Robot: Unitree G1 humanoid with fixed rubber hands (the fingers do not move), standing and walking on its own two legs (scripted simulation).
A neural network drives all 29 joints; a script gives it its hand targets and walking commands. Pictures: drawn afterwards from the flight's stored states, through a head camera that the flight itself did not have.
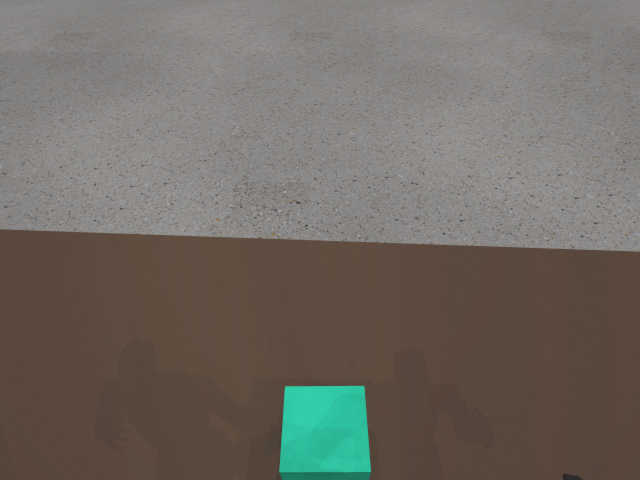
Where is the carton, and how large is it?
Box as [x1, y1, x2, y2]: [279, 386, 370, 479]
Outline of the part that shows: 285,386 279,472 282,479 368,479 370,473 364,387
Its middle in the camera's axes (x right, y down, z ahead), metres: +0.01 +0.54 +1.04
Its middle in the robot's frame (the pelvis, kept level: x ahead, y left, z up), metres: +0.38 +0.02 -0.66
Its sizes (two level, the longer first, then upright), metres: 0.210 0.200 0.250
